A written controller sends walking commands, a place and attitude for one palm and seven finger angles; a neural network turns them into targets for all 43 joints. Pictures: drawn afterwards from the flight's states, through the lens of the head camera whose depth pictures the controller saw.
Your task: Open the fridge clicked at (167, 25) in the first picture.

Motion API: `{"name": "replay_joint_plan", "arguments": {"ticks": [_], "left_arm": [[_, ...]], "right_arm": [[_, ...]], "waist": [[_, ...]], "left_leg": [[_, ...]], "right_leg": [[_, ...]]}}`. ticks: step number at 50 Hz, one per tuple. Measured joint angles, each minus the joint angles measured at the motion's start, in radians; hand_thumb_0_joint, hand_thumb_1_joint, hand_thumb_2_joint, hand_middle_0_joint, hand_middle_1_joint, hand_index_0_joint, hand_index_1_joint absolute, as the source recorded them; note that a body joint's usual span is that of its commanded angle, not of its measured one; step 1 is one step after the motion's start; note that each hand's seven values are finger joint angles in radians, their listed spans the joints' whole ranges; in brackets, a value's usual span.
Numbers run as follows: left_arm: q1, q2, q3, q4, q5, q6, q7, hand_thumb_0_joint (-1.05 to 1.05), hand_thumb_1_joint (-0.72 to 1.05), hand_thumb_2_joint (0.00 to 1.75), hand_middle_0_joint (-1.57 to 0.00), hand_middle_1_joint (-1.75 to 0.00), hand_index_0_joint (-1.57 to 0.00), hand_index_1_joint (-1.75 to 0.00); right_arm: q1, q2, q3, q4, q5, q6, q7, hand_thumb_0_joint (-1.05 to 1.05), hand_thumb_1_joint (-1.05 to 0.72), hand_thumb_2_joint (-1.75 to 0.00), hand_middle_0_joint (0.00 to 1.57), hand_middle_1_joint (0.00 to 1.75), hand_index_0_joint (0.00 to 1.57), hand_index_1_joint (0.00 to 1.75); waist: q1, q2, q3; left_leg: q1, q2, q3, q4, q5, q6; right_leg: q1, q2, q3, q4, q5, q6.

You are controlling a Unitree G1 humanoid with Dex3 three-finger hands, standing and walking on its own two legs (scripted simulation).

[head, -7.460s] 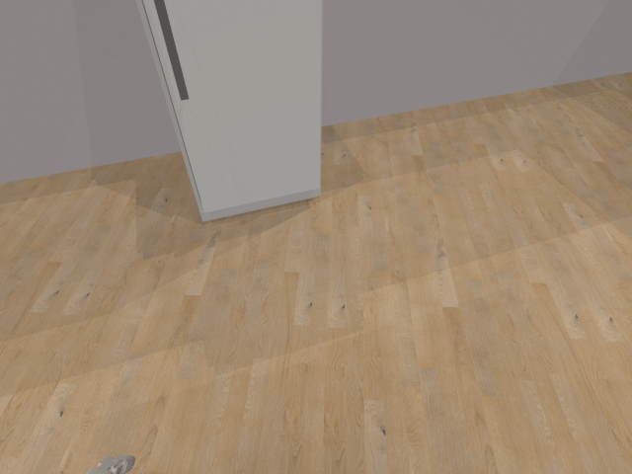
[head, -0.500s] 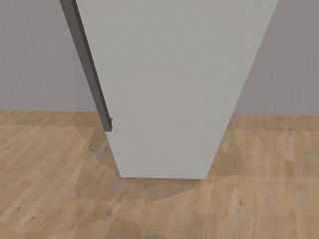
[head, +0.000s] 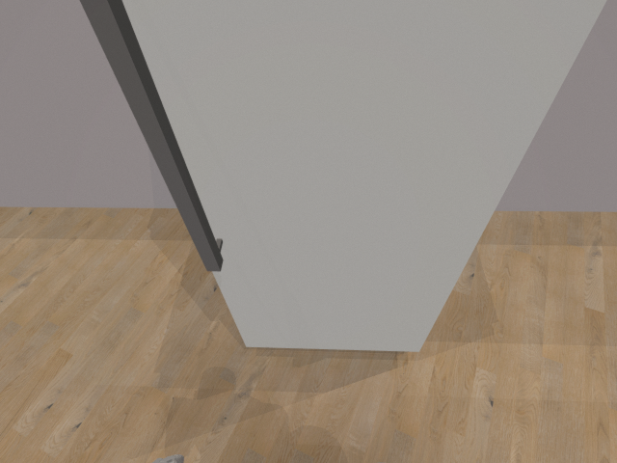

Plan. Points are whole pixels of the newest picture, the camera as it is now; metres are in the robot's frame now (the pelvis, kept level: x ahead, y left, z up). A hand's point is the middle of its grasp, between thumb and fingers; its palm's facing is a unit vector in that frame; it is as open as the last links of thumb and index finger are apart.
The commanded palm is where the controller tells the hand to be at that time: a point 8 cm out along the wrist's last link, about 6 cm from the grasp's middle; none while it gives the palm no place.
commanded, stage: come to a stop and stand still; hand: left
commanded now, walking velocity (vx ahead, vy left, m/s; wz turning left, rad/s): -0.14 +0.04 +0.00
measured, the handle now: (178, 158) +0.48 +0.20 +0.13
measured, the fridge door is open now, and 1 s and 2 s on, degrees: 0 0 0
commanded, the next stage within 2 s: look again from close up in 1.46 s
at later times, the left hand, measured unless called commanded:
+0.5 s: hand out of the picture -0.01 +0.19 -0.16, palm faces +0.02 -0.98 -0.18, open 7.3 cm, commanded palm none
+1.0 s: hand out of the picture +0.06 +0.22 -0.15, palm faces -0.03 -0.97 -0.25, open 7.3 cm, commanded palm none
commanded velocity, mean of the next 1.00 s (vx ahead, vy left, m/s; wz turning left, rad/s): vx -0.02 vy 0.00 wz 0.00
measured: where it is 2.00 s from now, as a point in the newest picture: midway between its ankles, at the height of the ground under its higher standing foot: outside the picture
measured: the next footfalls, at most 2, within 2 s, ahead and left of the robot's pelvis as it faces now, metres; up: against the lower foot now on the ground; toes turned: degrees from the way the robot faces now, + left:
left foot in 0.20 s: +0.06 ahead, +0.15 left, +0.00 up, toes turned +3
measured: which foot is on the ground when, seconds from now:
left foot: up 0.00-0.18, down 0.20-1.00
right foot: down 0.00-1.00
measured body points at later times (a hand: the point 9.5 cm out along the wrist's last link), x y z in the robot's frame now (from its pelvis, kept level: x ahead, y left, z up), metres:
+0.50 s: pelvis +0.00 +0.02 +0.02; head +0.00 +0.02 +0.47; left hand -0.01 +0.25 -0.14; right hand +0.04 -0.21 -0.14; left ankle +0.02 +0.14 -0.72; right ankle +0.03 -0.08 -0.72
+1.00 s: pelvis +0.02 +0.04 +0.01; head +0.01 +0.01 +0.46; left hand +0.06 +0.27 -0.13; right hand +0.00 -0.16 -0.16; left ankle +0.02 +0.14 -0.72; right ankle +0.03 -0.08 -0.72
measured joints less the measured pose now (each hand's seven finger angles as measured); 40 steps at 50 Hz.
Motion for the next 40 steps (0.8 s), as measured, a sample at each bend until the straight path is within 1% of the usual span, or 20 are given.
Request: {"name": "replay_joint_plan", "arguments": {"ticks": [2, 3, 6, 8, 10, 11, 13, 16, 19, 27, 34, 35, 37, 40], "left_arm": [[-0.004, -0.005, -0.006, -0.004, 0.003, 0.005, 0.008, 0.01, 0.92, 0.9, -0.2, -0.3, -0.2, -0.3], [-0.005, -0.007, -0.007, -0.004, 0.006, 0.012, 0.011, 0.01, 0.92, 0.9, -0.2, -0.3, -0.2, -0.3], [-0.003, -0.001, 0.006, -0.007, 0.005, 0.031, 0.021, 0.0, 0.94, 0.9, -0.2, -0.3, -0.2, -0.3], [0.003, 0.012, 0.009, -0.005, 0.006, 0.044, 0.016, 0.0, 0.94, 0.9, -0.21, -0.3, -0.2, -0.3], [0.018, 0.012, 0.008, -0.004, 0.003, 0.06, 0.01, 0.0, 0.94, 0.9, -0.21, -0.3, -0.2, -0.3], [0.02, 0.014, 0.009, 0.0, 0.001, 0.07, 0.007, 0.0, 0.94, 0.9, -0.21, -0.3, -0.2, -0.3], [0.032, 0.02, 0.013, 0.006, -0.001, 0.083, 0.007, 0.0, 0.94, 0.9, -0.21, -0.3, -0.2, -0.3], [0.061, 0.02, 0.007, 0.013, 0.003, 0.082, 0.003, 0.0, 0.93, 0.9, -0.2, -0.3, -0.2, -0.3], [0.097, 0.013, -0.006, 0.027, 0.005, 0.076, -0.002, 0.0, 0.93, 0.9, -0.2, -0.3, -0.2, -0.3], [0.166, -0.004, -0.029, 0.082, 0.003, 0.07, -0.008, 0.01, 0.91, 0.9, -0.2, -0.3, -0.2, -0.3], [0.171, -0.013, -0.038, 0.107, 0.002, 0.056, -0.007, 0.01, 0.91, 0.9, -0.2, -0.3, -0.2, -0.3], [0.169, -0.017, -0.042, 0.109, 0.003, 0.049, 0.001, 0.01, 0.91, 0.9, -0.2, -0.3, -0.2, -0.3], [0.175, -0.024, -0.049, 0.103, 0.004, 0.041, 0.008, 0.01, 0.91, 0.9, -0.2, -0.3, -0.2, -0.3], [0.173, -0.027, -0.052, 0.106, 0.002, 0.037, 0.005, 0.01, 0.91, 0.9, -0.21, -0.3, -0.2, -0.3]], "right_arm": [[-0.045, -0.006, -0.013, -0.01, 0.001, 0.018, -0.002, 0.0, -0.9, -0.9, 0.2, 0.3, 0.2, 0.3], [-0.071, -0.007, -0.018, -0.02, 0.001, 0.023, -0.001, 0.0, -0.91, -0.9, 0.2, 0.3, 0.2, 0.3], [-0.138, -0.006, -0.028, -0.062, -0.003, 0.02, 0.007, 0.0, -0.91, -0.9, 0.2, 0.3, 0.2, 0.3], [-0.171, -0.007, -0.031, -0.085, -0.01, 0.015, 0.007, 0.0, -0.91, -0.9, 0.2, 0.3, 0.2, 0.3], [-0.183, -0.026, -0.037, -0.099, -0.014, 0.009, 0.004, 0.01, -0.93, -0.9, 0.2, 0.3, 0.2, 0.3], [-0.191, -0.029, -0.04, -0.1, -0.016, 0.007, 0.004, 0.01, -0.93, -0.9, 0.2, 0.3, 0.2, 0.3], [-0.197, -0.031, -0.035, -0.104, -0.021, 0.01, 0.005, 0.01, -0.93, -0.9, 0.2, 0.3, 0.19, 0.3], [-0.205, -0.038, -0.03, -0.108, -0.022, 0.015, 0.003, 0.01, -0.94, -0.9, 0.2, 0.3, 0.2, 0.3], [-0.216, -0.048, -0.027, -0.115, -0.018, 0.018, 0.006, 0.01, -0.94, -0.9, 0.2, 0.3, 0.2, 0.3], [-0.207, -0.056, -0.015, -0.107, -0.017, 0.011, 0.014, 0.0, -0.94, -0.9, 0.2, 0.3, 0.2, 0.3], [-0.166, -0.042, 0.0, -0.057, -0.013, 0.006, 0.017, 0.0, -0.93, -0.9, 0.2, 0.3, 0.2, 0.3], [-0.161, -0.043, 0.001, -0.055, -0.011, 0.009, 0.021, 0.0, -0.93, -0.9, 0.2, 0.3, 0.2, 0.3], [-0.152, -0.047, -0.002, -0.069, -0.011, 0.021, 0.029, 0.0, -0.92, -0.9, 0.2, 0.3, 0.2, 0.3], [-0.127, -0.049, -0.005, -0.086, -0.017, 0.012, 0.032, 0.0, -0.92, -0.9, 0.2, 0.3, 0.2, 0.3]], "waist": [[0.001, -0.007, -0.002], [0.0, -0.016, -0.001], [0.005, -0.046, -0.008], [0.011, -0.061, -0.014], [0.016, -0.052, -0.026], [0.02, -0.058, -0.026], [0.035, -0.069, -0.033], [0.053, -0.066, -0.043], [0.059, -0.055, -0.052], [0.053, -0.049, -0.066], [0.05, -0.049, -0.062], [0.05, -0.041, -0.062], [0.039, -0.023, -0.066], [0.017, -0.006, -0.081]], "left_leg": [[-0.074, 0.01, 0.001, 0.098, -0.032, -0.01], [-0.101, 0.019, 0.004, 0.106, -0.026, -0.015], [-0.144, 0.045, 0.015, 0.019, 0.065, -0.028], [-0.128, 0.055, 0.025, -0.097, 0.156, -0.036], [-0.088, 0.066, 0.026, -0.221, 0.246, -0.038], [-0.086, 0.063, 0.029, -0.219, 0.25, -0.037], [-0.078, 0.057, 0.041, -0.219, 0.245, -0.027], [-0.06, 0.056, 0.049, -0.254, 0.259, -0.02], [-0.046, 0.055, 0.053, -0.296, 0.282, -0.019], [-0.023, 0.05, 0.061, -0.372, 0.32, -0.015], [-0.003, 0.048, 0.062, -0.397, 0.325, -0.015], [-0.013, 0.055, 0.06, -0.378, 0.316, -0.016], [-0.043, 0.064, 0.056, -0.323, 0.285, -0.016], [-0.053, 0.057, 0.056, -0.29, 0.261, -0.006]], "right_leg": [[0.014, -0.003, -0.002, -0.017, -0.024, 0.002], [0.019, -0.006, -0.001, -0.03, -0.018, 0.006], [0.016, -0.011, 0.009, -0.053, 0.006, 0.014], [0.009, -0.012, 0.019, -0.044, 0.006, 0.019], [-0.003, -0.003, 0.02, -0.013, -0.009, 0.029], [-0.004, -0.008, 0.025, -0.001, -0.016, 0.034], [0.008, -0.011, 0.038, -0.017, -0.008, 0.045], [0.029, -0.007, 0.045, -0.065, 0.021, 0.048], [0.044, -0.004, 0.048, -0.111, 0.047, 0.049], [0.063, -0.003, 0.053, -0.184, 0.085, 0.053], [0.083, -0.003, 0.053, -0.207, 0.089, 0.056], [0.082, 0.003, 0.051, -0.208, 0.089, 0.056], [0.068, 0.01, 0.049, -0.189, 0.08, 0.056], [0.055, 0.0, 0.052, -0.148, 0.051, 0.061]]}}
